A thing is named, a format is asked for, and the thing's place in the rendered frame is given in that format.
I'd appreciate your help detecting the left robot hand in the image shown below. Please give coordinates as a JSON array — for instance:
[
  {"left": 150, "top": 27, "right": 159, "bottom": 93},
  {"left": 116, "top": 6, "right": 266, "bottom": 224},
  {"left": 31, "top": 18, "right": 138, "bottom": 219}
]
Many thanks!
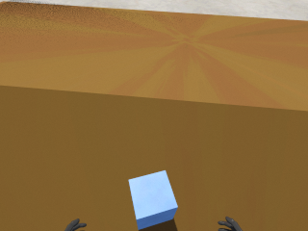
[{"left": 65, "top": 218, "right": 87, "bottom": 231}]

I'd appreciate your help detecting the right robot hand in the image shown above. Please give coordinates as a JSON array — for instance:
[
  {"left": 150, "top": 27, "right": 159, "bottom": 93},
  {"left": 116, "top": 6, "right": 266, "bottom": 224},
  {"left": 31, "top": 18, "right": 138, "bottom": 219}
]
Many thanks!
[{"left": 218, "top": 217, "right": 243, "bottom": 231}]

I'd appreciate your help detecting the carton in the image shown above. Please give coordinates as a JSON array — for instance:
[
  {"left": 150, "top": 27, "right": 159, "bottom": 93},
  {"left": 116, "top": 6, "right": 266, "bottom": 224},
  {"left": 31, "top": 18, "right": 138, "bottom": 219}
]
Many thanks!
[{"left": 128, "top": 170, "right": 178, "bottom": 230}]

